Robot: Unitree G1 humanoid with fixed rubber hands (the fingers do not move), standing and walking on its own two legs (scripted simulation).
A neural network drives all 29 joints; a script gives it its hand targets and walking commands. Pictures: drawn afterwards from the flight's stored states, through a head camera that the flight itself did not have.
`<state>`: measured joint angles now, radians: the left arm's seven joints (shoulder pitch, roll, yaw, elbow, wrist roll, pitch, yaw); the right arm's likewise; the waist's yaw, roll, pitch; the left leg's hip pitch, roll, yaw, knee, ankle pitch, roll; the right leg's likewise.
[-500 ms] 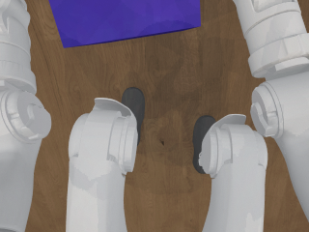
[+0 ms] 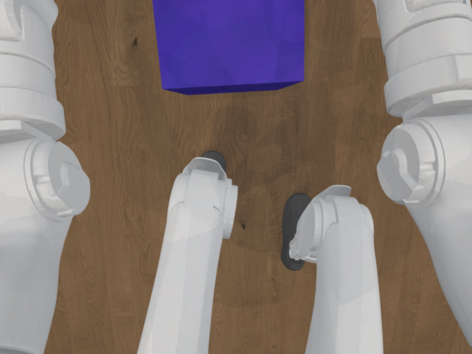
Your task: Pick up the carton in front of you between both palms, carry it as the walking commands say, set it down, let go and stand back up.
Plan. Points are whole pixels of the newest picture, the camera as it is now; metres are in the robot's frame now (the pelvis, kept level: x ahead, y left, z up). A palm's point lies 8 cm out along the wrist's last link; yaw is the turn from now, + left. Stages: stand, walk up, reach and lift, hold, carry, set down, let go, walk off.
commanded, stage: set down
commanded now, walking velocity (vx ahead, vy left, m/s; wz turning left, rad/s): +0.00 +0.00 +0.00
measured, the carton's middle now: (229, 32) +0.53 +0.14 -0.34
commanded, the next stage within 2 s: let go in 0.58 s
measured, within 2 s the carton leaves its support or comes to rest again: neither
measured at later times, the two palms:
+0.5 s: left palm out of the picture +0.51 +0.36 +0.03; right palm out of the picture +0.62 -0.01 +0.03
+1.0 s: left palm out of the picture +0.42 +0.34 +0.13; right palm out of the picture +0.50 -0.07 +0.13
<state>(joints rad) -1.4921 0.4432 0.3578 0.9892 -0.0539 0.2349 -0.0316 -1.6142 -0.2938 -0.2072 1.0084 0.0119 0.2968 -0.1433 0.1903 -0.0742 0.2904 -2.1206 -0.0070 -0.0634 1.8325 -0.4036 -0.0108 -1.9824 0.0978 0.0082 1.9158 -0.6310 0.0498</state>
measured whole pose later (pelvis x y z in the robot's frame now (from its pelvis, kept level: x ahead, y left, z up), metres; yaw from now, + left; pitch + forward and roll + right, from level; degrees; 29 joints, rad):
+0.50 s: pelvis +0.03 +0.01 +0.13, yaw +1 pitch +45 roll -5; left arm -1.27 0.39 0.42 0.85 -0.01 0.26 -0.07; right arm -1.37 -0.23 -0.22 0.85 -0.03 0.32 -0.12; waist 0.16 -0.06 0.06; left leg -1.82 -0.02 -0.07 1.35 -0.32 0.00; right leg -1.69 0.09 0.04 1.40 -0.51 0.05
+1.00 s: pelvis +0.07 +0.03 +0.25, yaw +2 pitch +34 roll -3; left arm -0.63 0.29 0.27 0.63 0.08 0.14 -0.16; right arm -0.67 -0.04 -0.23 0.56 -0.13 0.19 -0.15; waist 0.11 -0.04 0.03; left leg -1.22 -0.02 -0.03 0.83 -0.20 0.03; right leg -1.10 0.05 0.09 0.85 -0.35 0.06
